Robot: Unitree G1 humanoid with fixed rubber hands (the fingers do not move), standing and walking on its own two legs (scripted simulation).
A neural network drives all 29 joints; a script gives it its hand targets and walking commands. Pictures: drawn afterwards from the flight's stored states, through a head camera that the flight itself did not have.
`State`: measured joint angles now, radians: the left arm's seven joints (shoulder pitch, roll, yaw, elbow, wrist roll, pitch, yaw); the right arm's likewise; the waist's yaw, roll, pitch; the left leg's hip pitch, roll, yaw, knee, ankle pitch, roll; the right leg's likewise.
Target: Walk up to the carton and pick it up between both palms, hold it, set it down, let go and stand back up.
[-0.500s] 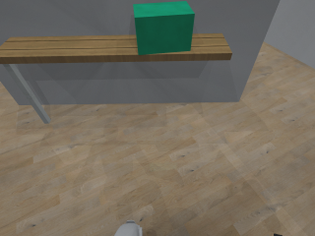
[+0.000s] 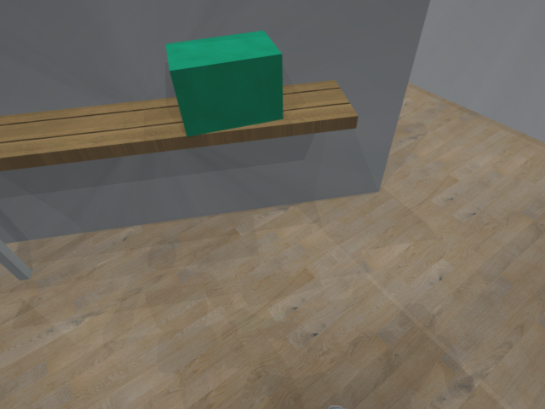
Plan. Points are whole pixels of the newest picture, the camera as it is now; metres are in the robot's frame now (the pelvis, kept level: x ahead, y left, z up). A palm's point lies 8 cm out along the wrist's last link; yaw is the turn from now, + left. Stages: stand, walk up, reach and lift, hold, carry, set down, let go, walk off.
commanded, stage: walk up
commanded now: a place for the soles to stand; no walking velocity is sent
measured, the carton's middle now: (226, 82) +1.05 +0.11 +0.00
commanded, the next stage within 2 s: none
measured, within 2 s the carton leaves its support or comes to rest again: neither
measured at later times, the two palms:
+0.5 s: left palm (56, 407) +0.20 +0.35 -0.10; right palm (485, 386) +0.18 -0.31 -0.09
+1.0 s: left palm (81, 349) +0.29 +0.34 -0.11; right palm (423, 296) +0.35 -0.29 -0.12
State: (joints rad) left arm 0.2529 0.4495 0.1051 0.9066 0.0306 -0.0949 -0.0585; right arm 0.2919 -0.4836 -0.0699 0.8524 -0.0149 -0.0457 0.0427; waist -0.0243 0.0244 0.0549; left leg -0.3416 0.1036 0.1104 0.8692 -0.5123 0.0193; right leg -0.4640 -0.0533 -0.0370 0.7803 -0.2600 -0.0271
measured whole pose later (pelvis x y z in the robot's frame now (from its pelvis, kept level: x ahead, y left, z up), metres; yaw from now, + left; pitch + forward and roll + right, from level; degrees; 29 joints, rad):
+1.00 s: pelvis +0.23 +0.02 -0.01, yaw +3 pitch -2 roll -1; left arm 0.12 0.39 0.04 1.03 0.00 -0.06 0.02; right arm 0.10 -0.42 -0.02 0.96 0.00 -0.04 0.00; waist 0.02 0.04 0.14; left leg -0.46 0.05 0.05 0.89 -0.40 0.01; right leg -0.39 -0.04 -0.05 0.88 -0.44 0.01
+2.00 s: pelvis +0.30 +0.06 +0.02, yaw +4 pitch -4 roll +1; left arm 0.22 0.44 0.08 1.07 0.01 -0.03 -0.04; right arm 0.28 -0.41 -0.08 1.01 -0.03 -0.09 0.04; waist -0.03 -0.07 0.06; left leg -0.18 -0.02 0.11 0.57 -0.31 0.04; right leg -0.43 -0.02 0.08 1.10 -0.36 -0.02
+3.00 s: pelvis +0.56 +0.05 -0.01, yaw +4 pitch -3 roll +0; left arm 0.17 0.40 0.06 0.98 0.02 -0.05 -0.01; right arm 0.16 -0.41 -0.02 0.94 0.01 -0.04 -0.02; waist 0.01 0.00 0.11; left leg -0.38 0.06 0.01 0.86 -0.41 -0.02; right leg -0.40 -0.01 -0.06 0.86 -0.41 -0.03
